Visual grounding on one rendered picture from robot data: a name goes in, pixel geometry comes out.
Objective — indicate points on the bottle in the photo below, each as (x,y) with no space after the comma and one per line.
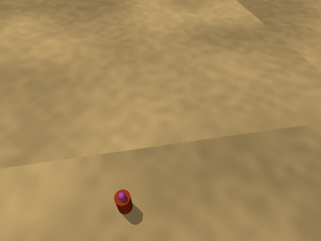
(123,201)

